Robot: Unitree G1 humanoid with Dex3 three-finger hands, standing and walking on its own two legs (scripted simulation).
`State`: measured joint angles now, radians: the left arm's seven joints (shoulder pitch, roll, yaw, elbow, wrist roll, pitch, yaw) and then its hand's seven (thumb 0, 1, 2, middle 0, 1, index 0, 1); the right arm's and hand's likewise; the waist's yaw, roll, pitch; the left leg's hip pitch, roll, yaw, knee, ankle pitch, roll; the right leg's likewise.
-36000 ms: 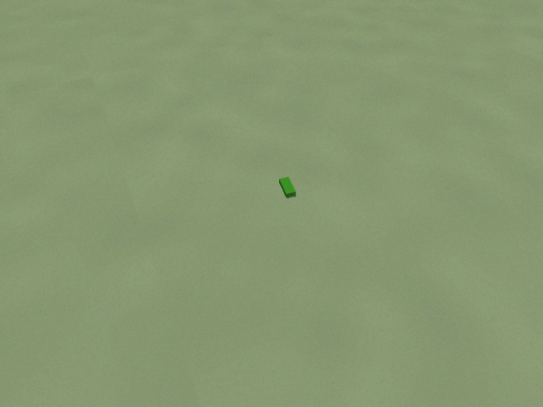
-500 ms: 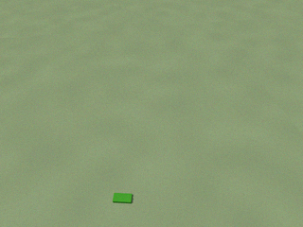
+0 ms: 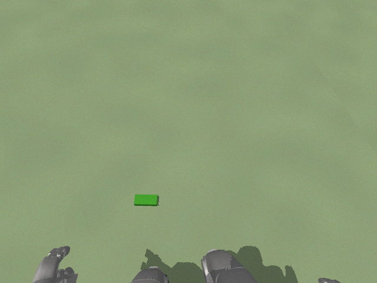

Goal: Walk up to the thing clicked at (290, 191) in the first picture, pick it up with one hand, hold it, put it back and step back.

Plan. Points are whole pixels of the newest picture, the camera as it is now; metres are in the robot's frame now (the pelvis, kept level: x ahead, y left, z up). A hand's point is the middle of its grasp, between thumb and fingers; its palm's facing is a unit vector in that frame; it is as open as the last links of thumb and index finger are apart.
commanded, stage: step back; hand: left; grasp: from above
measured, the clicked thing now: (146, 200) +0.50 +0.19 -0.75
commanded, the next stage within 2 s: none
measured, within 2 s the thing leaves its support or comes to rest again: neither
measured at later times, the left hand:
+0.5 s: hand out of the picture +0.01 +0.24 -0.13, palm faces -0.01 -0.91 -0.42, open 7.4 cm
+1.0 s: hand out of the picture -0.21 +0.24 -0.16, palm faces -0.06 -0.91 -0.41, open 7.4 cm
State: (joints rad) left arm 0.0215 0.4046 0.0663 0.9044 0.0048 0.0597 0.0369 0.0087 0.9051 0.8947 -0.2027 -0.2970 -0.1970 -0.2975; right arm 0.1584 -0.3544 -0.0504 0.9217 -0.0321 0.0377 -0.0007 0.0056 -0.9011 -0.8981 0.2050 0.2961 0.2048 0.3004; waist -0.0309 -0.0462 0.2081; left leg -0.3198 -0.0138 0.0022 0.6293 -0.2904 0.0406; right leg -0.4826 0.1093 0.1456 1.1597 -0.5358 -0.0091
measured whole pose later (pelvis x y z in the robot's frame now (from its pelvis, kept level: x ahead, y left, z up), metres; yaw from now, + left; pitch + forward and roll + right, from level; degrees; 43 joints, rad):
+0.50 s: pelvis -0.11 -0.02 +0.00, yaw +0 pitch -2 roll +1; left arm 0.12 0.34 0.06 0.79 0.03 0.03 0.03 0.01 0.90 0.89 -0.21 -0.30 -0.20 -0.30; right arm 0.16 -0.42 -0.05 0.87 0.00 0.05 -0.02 0.01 -0.90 -0.90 0.20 0.30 0.20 0.30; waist 0.01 0.03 0.18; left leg -0.36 -0.08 -0.10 0.96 -0.52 -0.02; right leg -0.34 -0.02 0.00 0.62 -0.25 -0.01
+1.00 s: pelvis -0.28 -0.03 -0.01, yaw -4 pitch -3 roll -2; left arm 0.22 0.37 0.08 0.87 0.03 0.04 0.00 0.01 0.90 0.89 -0.20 -0.30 -0.20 -0.30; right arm 0.08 -0.41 -0.05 0.80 -0.02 0.05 0.00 0.00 -0.90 -0.90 0.21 0.30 0.21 0.30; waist 0.01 0.06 0.19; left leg -0.46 0.08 -0.04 0.69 -0.20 -0.01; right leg -0.21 0.04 0.02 0.66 -0.41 0.01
